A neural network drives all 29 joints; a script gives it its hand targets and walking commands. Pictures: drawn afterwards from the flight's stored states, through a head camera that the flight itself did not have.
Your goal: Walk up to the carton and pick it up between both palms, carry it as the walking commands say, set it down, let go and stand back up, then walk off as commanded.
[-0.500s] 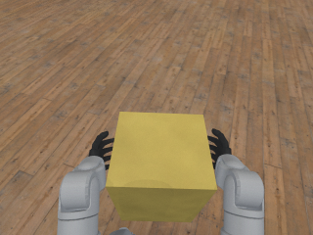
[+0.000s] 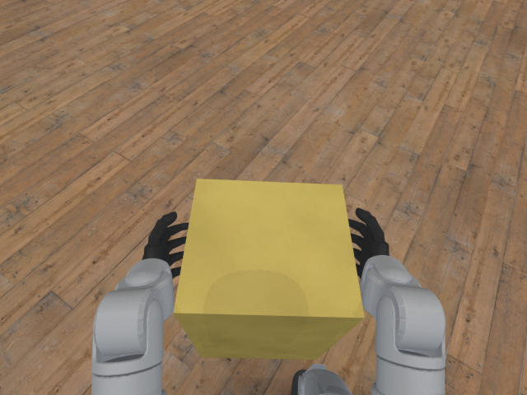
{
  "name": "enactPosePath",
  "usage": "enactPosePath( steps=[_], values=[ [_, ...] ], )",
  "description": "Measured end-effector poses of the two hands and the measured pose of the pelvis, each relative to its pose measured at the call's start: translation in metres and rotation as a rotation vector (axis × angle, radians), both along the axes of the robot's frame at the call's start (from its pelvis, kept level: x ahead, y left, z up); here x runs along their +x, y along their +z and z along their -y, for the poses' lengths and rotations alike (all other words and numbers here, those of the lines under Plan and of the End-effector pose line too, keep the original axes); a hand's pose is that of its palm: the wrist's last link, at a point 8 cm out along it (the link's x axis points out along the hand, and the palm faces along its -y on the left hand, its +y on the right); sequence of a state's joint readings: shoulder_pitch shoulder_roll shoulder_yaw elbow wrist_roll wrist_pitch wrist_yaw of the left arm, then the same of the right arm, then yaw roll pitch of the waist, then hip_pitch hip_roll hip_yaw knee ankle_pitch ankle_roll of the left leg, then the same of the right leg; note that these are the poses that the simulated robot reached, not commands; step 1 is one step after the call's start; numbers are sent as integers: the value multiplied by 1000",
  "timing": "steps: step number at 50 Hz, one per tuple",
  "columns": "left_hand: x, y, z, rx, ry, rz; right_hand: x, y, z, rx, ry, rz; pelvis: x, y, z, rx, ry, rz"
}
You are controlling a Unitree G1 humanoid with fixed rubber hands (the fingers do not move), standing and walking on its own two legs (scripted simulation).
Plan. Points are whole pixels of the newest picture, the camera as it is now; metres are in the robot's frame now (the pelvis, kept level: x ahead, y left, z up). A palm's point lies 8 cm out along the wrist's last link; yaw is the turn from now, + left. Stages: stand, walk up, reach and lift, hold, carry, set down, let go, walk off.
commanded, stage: carry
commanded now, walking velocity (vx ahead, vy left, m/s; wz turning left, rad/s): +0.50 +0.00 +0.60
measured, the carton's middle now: (264, 280) +0.28 +0.00 +0.00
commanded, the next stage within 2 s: none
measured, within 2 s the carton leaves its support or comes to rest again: neither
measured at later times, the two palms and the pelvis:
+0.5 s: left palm (105, 133) +0.52 +0.27 +0.07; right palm (258, 96) +0.63 +0.01 +0.08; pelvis +0.32 +0.05 -0.01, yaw +19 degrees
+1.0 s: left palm (33, 56) +0.75 +0.48 +0.07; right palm (157, 17) +0.92 +0.25 +0.08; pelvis +0.61 +0.21 -0.01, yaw +35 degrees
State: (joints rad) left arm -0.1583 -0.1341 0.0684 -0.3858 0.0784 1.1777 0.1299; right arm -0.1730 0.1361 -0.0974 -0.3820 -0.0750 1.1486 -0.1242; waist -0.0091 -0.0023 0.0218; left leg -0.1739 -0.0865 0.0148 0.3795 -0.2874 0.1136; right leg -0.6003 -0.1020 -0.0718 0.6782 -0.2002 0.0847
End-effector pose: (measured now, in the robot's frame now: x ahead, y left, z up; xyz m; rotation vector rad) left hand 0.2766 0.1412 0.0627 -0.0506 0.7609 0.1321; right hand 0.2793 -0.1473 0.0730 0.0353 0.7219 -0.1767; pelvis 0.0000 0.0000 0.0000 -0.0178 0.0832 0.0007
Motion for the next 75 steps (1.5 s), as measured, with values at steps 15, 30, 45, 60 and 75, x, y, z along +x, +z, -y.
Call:
enactPosePath(
  steps=[15, 30, 45, 60, 75],
  values=[
    [146, 12, -44, 39, 233, -22, 216, 3, -53, 42, 234, -20, 194, 1, 13, 32, 250, 30],
    [311, -19, -186, -16, 371, -2, 413, -18, -206, -4, 360, -1, 379, -28, -97, 40, 379, 18],
    [417, 1, -305, -7, 557, 4, 569, 4, -350, -8, 559, 6, 536, 3, -180, -10, 547, -2],
    [541, 5, -416, 30, 757, -50, 741, -4, -498, 38, 755, -47, 720, -2, -271, 25, 790, 28],
    [610, -16, -626, -5, 912, 34, 836, -11, -739, 4, 907, 37, 829, -33, -465, 64, 913, 11]
  ],
)
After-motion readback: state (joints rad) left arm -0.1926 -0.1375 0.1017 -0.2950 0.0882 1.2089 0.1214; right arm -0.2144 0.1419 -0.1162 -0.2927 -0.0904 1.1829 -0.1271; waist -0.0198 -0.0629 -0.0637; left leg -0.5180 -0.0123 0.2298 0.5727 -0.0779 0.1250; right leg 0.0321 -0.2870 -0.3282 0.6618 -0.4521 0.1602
